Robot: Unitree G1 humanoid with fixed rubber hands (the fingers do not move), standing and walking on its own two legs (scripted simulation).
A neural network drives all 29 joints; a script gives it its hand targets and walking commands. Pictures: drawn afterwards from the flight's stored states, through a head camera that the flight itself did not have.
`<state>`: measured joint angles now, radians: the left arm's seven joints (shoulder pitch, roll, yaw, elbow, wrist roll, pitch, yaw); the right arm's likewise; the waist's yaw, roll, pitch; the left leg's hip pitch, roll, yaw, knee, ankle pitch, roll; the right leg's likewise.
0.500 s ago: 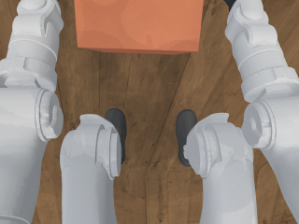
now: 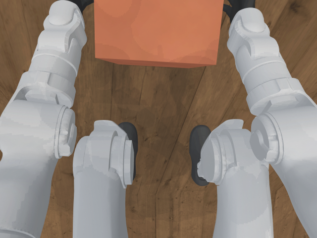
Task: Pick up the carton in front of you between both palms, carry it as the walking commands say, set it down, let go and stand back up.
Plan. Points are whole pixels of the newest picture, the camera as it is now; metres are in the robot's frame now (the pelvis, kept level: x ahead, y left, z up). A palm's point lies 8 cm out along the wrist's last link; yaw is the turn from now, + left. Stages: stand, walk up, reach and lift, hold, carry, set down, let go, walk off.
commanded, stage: reach and lift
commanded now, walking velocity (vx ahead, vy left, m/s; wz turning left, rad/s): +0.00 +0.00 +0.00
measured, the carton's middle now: (157, 18) +0.53 +0.04 -0.24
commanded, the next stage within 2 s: none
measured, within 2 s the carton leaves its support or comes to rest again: leaves its support in 0.32 s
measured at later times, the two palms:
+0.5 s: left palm out of the picture +0.53 +0.18 -0.11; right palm out of the picture +0.54 -0.12 -0.09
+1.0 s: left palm out of the picture +0.48 +0.18 +0.07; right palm out of the picture +0.49 -0.12 +0.07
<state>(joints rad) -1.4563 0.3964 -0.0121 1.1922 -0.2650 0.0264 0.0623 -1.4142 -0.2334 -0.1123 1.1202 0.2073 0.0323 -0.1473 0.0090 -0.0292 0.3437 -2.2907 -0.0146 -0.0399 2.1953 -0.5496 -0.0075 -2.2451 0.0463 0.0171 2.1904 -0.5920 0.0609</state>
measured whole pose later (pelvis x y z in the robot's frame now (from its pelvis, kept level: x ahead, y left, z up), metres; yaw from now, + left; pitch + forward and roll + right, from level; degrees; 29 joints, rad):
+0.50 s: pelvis +0.00 -0.01 +0.00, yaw +1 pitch +38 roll -1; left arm -1.30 0.26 0.15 0.92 -0.10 0.26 0.11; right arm -1.25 -0.12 -0.33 0.84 0.08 0.22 -0.18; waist 0.00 -0.08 0.15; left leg -2.29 -0.02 -0.04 2.17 -0.54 -0.03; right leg -2.26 0.07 0.04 2.18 -0.59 0.06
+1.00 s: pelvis +0.00 -0.01 +0.13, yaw +3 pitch +43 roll +0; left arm -1.01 0.03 0.40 0.67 0.19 0.40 0.02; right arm -0.95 0.05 -0.47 0.57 -0.13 0.37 -0.08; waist 0.02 -0.05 -0.16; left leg -2.01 -0.03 -0.04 1.73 -0.47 -0.03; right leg -1.99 0.10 0.06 1.76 -0.52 0.04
